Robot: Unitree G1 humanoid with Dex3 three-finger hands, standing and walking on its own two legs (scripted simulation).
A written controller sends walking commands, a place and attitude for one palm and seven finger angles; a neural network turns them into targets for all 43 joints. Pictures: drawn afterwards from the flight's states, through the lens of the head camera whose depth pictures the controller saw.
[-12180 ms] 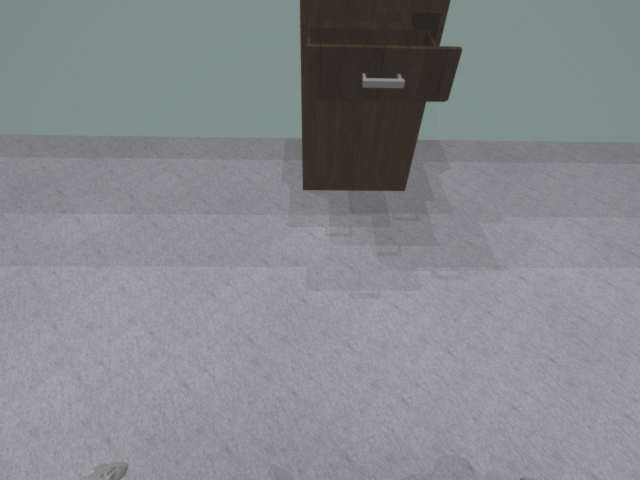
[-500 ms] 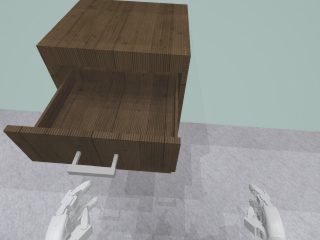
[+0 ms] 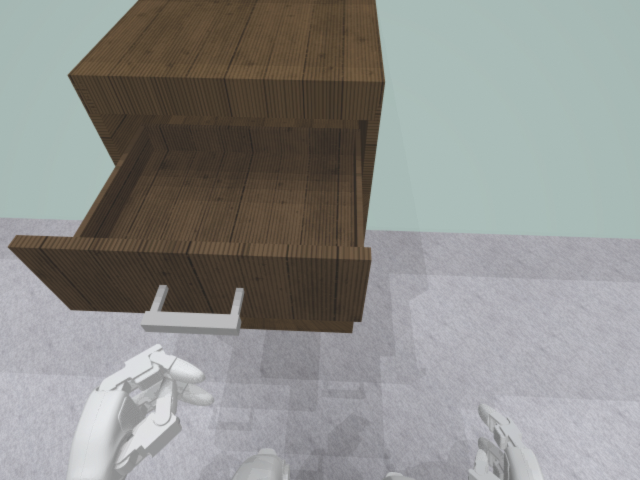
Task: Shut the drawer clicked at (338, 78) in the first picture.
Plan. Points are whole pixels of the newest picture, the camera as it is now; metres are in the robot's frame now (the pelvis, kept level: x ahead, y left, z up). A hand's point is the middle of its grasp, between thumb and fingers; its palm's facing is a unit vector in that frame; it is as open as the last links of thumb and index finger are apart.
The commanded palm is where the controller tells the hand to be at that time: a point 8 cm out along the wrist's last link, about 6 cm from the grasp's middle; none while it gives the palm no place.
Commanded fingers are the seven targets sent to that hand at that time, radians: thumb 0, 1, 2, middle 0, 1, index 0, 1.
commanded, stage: raise the hand and make a fist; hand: left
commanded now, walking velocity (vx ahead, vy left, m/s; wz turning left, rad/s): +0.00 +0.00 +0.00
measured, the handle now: (196, 308) +0.33 +0.19 +0.01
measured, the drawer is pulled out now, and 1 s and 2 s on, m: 0.29 0.29 0.29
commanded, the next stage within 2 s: bring the fist close to the handle in 1.06 s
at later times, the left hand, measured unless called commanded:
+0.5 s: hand (161, 446) +0.15 +0.15 +0.10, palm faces +0.02 -1.00 -0.03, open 3.2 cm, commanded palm +0.11 +0.21 +0.11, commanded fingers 0.00 0.90 0.90 -1.40 -1.60 -1.40 -1.60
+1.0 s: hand (159, 439) +0.15 +0.15 +0.11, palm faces +0.02 -1.00 -0.06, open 3.3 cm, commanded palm +0.11 +0.21 +0.12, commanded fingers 0.00 0.90 0.90 -1.40 -1.60 -1.40 -1.60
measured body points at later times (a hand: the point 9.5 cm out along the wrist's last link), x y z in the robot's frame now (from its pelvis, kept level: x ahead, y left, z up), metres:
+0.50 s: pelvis +0.01 +0.02 +0.01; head +0.02 +0.01 +0.46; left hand +0.14 +0.21 +0.10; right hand +0.24 -0.18 -0.03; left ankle +0.06 +0.13 -0.67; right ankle +0.00 -0.11 -0.67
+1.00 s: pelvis +0.02 +0.00 +0.01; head +0.02 -0.01 +0.46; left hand +0.15 +0.21 +0.11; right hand +0.21 -0.23 -0.04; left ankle +0.06 +0.13 -0.67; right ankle +0.00 -0.11 -0.67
